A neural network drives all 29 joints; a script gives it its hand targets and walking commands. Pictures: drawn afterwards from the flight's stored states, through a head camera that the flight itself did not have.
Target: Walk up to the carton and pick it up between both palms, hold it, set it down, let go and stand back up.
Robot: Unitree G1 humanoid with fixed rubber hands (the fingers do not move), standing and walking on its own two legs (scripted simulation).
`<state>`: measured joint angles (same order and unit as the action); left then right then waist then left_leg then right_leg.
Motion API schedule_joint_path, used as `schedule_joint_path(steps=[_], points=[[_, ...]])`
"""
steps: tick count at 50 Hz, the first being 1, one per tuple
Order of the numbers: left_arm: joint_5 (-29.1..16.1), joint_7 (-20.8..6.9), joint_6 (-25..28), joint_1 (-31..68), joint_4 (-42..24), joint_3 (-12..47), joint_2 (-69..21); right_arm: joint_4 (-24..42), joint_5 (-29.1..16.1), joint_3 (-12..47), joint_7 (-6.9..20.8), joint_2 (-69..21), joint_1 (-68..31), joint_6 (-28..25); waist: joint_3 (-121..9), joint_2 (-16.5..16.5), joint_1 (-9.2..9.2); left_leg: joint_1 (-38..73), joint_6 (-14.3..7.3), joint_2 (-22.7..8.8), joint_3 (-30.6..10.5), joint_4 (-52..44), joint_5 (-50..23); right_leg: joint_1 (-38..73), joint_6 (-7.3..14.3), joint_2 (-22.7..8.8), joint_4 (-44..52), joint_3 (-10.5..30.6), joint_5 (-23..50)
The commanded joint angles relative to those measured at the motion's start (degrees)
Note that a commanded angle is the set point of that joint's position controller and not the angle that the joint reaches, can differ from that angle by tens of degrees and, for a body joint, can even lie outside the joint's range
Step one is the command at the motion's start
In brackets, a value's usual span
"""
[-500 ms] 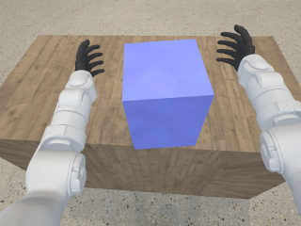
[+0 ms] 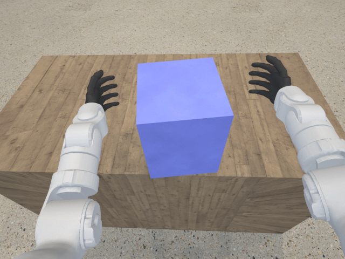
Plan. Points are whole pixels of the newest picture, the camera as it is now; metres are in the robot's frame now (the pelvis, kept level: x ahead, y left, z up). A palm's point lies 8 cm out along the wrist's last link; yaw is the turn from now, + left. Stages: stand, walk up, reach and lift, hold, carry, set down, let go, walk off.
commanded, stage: set down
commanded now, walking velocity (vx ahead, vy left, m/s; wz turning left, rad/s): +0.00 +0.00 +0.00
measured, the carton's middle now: (180, 121) +0.48 +0.03 +0.02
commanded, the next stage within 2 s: none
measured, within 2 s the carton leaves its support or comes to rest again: neither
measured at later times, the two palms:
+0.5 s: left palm (104, 138) +0.37 +0.20 +0.09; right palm (283, 128) +0.40 -0.20 +0.09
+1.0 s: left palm (109, 173) +0.31 +0.19 +0.03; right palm (284, 170) +0.33 -0.21 +0.03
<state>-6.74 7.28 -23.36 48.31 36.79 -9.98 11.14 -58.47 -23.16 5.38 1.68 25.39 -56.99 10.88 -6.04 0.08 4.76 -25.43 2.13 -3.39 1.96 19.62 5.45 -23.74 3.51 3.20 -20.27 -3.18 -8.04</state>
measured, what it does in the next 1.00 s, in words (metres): stands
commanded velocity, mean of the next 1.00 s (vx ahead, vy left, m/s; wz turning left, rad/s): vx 0.00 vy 0.00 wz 0.00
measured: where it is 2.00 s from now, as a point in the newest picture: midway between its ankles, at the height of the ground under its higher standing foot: outside the picture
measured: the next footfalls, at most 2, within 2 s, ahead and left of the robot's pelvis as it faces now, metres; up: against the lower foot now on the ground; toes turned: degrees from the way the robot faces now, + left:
none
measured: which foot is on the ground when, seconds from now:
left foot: down 0.00-1.00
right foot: down 0.00-1.00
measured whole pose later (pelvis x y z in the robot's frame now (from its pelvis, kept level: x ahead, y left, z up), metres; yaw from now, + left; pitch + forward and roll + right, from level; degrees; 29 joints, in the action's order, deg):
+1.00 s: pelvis +0.01 +0.01 +0.00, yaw -1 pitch +4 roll +1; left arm -2.4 10.0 -3.2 10.0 20.9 -3.4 2.8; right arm -40.9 -18.0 2.6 6.3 18.2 -16.6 -10.9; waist -0.9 1.3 2.5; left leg -15.6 1.5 -2.3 3.1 20.2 8.3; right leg -15.3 3.0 2.7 -22.6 -0.4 -11.1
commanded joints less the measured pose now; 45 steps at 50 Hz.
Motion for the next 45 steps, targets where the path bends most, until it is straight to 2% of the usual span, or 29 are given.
schedule_joint_path(steps=[1,6,11,18,23,28,36,45], points=[[0.8,-0.3,4.8,20.5,-16.7,-1.8,7.6,16.3,2.0,-4.6,0.3,7.7,-22.1,-5.8,-37.2,4.0,0.53,8.7,-1.6,4.0,0.5,-0.1,-9.9,27.7,-7.6,-1.6,-3.1,4.4,29.3],[-1.2,0.9,7.7,17.6,-24.2,0.8,5.8,24.4,4.7,-8.3,0.9,8.2,-19.0,-8.9,-41.7,3.3,-1.16,12.0,-1.2,3.7,0.4,1.7,-10.0,24.1,-6.6,-1.0,-3.3,3.7,26.4],[-1.3,1.7,7.1,12.0,-27.6,2.3,4.1,26.5,5.7,-9.6,1.7,9.2,-13.5,-9.4,-42.2,3.3,-2.28,15.4,-1.2,3.4,-0.1,2.5,-10.5,20.9,-5.7,-0.5,-2.9,3.4,23.2],[0.9,2.2,5.1,4.8,-27.6,1.9,1.7,24.4,5.2,-8.5,3.1,8.3,-6.5,-9.2,-34.7,4.0,-1.31,16.5,-2.0,3.3,0.0,0.8,-7.8,19.3,-5.2,-0.6,-1.2,4.1,16.1],[2.6,2.4,6.2,1.3,-25.8,1.4,0.2,22.8,4.7,-7.2,4.0,6.7,-2.5,-10.2,-28.1,4.2,-0.29,14.7,-2.7,3.5,0.5,-0.8,-4.5,20.0,-5.1,-1.2,-0.4,5.1,12.5],[3.6,2.2,9.7,-2.5,-24.7,2.0,-1.3,22.4,4.6,-6.5,4.6,5.3,2.3,-13.0,-24.4,3.8,-0.36,14.4,-2.8,3.7,0.8,-1.3,-3.6,20.7,-5.0,-1.5,-0.2,5.6,13.0],[4.4,2.2,16.6,-10.3,-26.4,4.3,-3.3,25.1,5.1,-6.9,4.6,4.6,10.6,-19.3,-22.4,2.9,-2.0,16.2,-2.3,3.7,0.7,-0.8,-4.5,20.7,-4.7,-1.4,-0.6,5.4,16.2],[4.2,2.8,21.8,-19.7,-27.8,6.1,-4.6,28.5,5.2,-6.8,4.6,3.6,20.3,-23.7,-21.1,3.9,-2.4,17.8,-2.3,3.5,0.7,-0.5,-5.1,20.2,-4.1,-1.2,-0.8,5.5,16.5]])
